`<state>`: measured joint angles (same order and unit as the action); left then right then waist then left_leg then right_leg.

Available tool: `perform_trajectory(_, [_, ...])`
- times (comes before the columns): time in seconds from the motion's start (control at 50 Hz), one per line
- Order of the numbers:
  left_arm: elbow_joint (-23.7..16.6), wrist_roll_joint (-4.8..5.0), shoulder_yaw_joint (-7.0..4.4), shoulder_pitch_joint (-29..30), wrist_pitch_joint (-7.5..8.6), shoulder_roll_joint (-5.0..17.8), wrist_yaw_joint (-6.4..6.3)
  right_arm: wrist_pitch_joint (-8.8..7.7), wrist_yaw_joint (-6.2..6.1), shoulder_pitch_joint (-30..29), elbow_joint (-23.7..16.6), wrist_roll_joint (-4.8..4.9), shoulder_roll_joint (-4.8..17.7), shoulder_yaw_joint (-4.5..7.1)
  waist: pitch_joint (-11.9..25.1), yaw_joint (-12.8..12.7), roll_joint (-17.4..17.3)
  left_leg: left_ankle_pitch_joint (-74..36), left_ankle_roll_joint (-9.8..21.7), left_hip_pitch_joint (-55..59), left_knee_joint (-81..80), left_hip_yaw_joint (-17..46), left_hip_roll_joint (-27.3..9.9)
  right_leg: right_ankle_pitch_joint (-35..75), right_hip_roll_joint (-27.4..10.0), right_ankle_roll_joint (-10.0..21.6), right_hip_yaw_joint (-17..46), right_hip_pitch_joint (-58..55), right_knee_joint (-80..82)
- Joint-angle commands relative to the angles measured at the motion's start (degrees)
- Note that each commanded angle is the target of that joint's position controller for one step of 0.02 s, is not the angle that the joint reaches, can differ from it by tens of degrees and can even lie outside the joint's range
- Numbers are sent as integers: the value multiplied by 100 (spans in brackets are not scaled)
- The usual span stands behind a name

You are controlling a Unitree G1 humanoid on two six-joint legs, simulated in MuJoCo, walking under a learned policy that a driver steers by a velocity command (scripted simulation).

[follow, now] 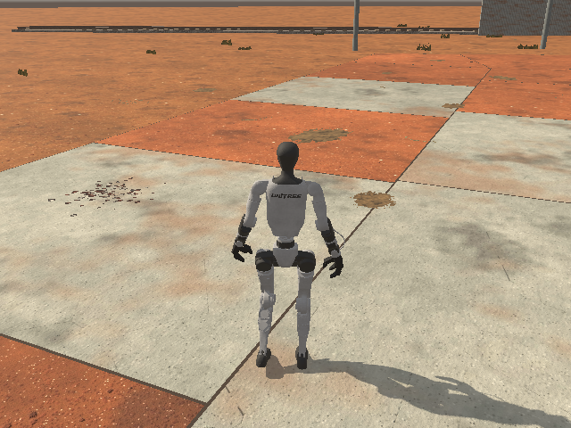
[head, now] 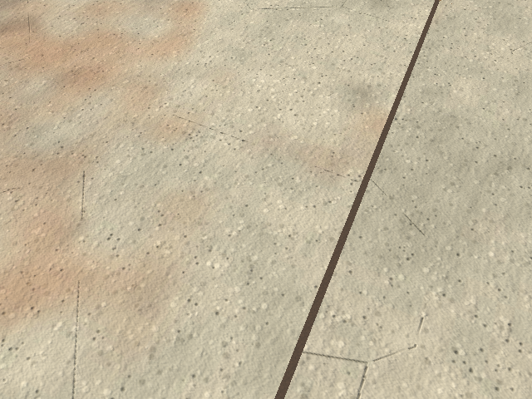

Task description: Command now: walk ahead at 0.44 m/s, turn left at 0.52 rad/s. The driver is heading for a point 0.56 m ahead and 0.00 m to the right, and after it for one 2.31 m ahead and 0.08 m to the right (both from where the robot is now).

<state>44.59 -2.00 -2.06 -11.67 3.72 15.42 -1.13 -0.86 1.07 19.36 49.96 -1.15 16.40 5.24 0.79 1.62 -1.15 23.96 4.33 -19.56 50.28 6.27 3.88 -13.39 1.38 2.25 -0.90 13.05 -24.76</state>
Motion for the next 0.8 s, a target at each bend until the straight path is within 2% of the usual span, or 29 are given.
perform_trajectory(0.02, [-179,19,-147,-394,104,591,-26,-87,155,-384,-474,-85,373,39,-548,-237,634,-608,-62,-2214,999,-95,-558,-1179,-1724,485,1863,-1240,1787])
perform_trajectory(0.06, [-57,40,-139,-628,175,565,1,-18,238,-573,-554,-120,312,4,-420,-276,736,-1008,-163,-2302,1295,-259,-582,211,-1482,435,1091,-1340,1677])
perform_trajectory(0.12, [116,65,-139,-988,228,511,65,41,314,-1092,-786,-95,230,-51,-407,-334,685,-1338,-270,-2660,1270,-364,-620,1676,-1503,502,476,-1511,1567])
perform_trajectory(0.16, [188,64,-126,-1041,228,464,81,46,360,-1504,-966,-104,174,-106,-523,-365,680,-1602,-323,-2670,763,-523,-626,2128,-1459,522,108,-1421,1582])
perform_trajectory(0.2, [270,55,-110,-1066,237,451,97,16,408,-1874,-1105,-105,42,-202,-622,-400,691,-1971,-286,-2199,-158,-690,-589,2278,-1335,501,-203,-1149,1628])
perform_trajectory(0.26, [489,77,-132,-1306,230,613,87,2,414,-2266,-1249,-128,5,-288,-716,-453,691,-1896,-60,-1478,-1210,-1094,-451,2764,-1469,505,-400,-1171,1664])
perform_trajectory(0.28, [581,92,-135,-1396,211,658,81,-5,380,-2256,-1246,-142,29,-293,-685,-423,693,-1781,60,-1251,-1413,-1188,-362,3321,-1530,509,-449,-1330,1514])
perform_trajectory(0.3, [689,116,-130,-1486,187,711,73,-22,327,-2155,-1213,-160,68,-285,-582,-335,725,-1587,199,-893,-1563,-1274,-216,4341,-1578,520,-459,-1471,1205])
perform_trajectory(0.32, [786,123,-136,-1528,151,802,63,-46,260,-1844,-1114,-180,160,-253,-357,-143,782,-1336,336,-432,-1678,-1358,-41,5371,-1589,513,-470,-1636,661])
perform_trajectory(0.34, [859,136,-136,-1552,105,866,58,-94,192,-1145,-878,-199,303,-193,57,189,765,-1326,483,410,-1949,-1370,89,5820,-1532,471,-485,-1633,-211])
perform_trajectory(0.36, [862,186,-110,-1500,77,841,56,-169,108,-181,-545,-268,505,-109,588,625,654,-1650,634,1849,-2244,-1164,-83,5133,-1353,385,-567,-960,-1406])
perform_trajectory(0.38, [618,187,-9,-1528,86,485,93,-208,-2,745,-377,-368,1050,27,1438,859,-118,-1011,872,3434,-2281,467,-1656,2255,-988,314,-626,327,-3265])
perform_trajectory(0.4, [534,339,53,-2133,45,8,136,-188,-45,660,-425,-277,1407,88,2202,444,-1146,-1292,1485,4512,-2886,3102,-3203,-2006,-1,153,-156,2060,-5132])
perform_trajectory(0.42, [540,223,-154,-1339,17,726,78,-161,-83,401,-439,-56,1152,81,1540,608,-99,-1325,1215,3631,-3121,2542,-2781,-1321,-225,238,583,2315,-5238])
perform_trajectory(0.44, [423,260,-141,-1066,57,560,113,-199,-93,-136,-393,-44,809,-39,583,277,-239,-1686,992,2679,-3349,1528,-2500,-779,-451,272,530,2318,-4891])
perform_trajectory(0.46, [537,246,-115,-1128,50,405,113,-263,-70,-435,-378,-49,444,-136,107,55,-95,-2638,769,1976,-3554,877,-2244,-539,-595,229,432,2041,-4524])
perform_trajectory(0.48, [680,152,-122,-1268,-43,306,107,-327,-83,-594,-361,-22,255,-195,-126,-125,-165,-3548,591,1529,-3595,285,-2022,-488,-649,151,399,1737,-4304])
perform_trajectory(0.5, [793,77,-109,-1531,-152,171,127,-370,-97,-651,-323,4,126,-239,-161,-290,-264,-4300,494,1178,-3616,-164,-1904,-484,-635,68,345,1378,-4211])
perform_trajectory(0.52, [833,66,-123,-1600,-228,86,145,-431,-99,-596,-291,5,98,-254,-116,-364,-252,-5046,472,1061,-3578,-428,-1862,-468,-553,27,292,1224,-4196])
perform_trajectory(0.56, [774,74,-159,-1511,-317,10,188,-500,-128,-587,-249,50,231,-226,-100,-502,-327,-5755,455,1062,-3579,-878,-1790,-187,-454,-40,162,1397,-4076])
perform_trajectory(0.62, [534,51,-156,-942,-353,-33,248,-459,-213,-595,-217,57,189,-248,-267,-471,-529,-5646,409,1042,-3620,-1447,-1594,519,-465,-99,-60,1748,-3367])
perform_trajectory(0.68, [296,33,-68,-304,-340,-164,319,-387,-294,-481,-141,79,213,-254,-314,-273,-535,-5480,402,1124,-3461,-1812,-1514,1133,-383,-66,-356,1508,-2100])
perform_trajectory(0.74, [152,-25,-60,-117,-352,-102,353,-305,-345,-239,-34,81,372,-198,-173,-161,-459,-5648,419,1605,-3029,-1826,-1736,1040,-247,72,-531,1332,-1524])
perform_trajectory(0.8, [94,-67,-138,-353,-342,106,332,-191,-399,-305,-48,79,531,-116,-55,-280,-468,-6239,365,1819,-2117,-1789,-1906,252,-19,364,-607,970,-1213])
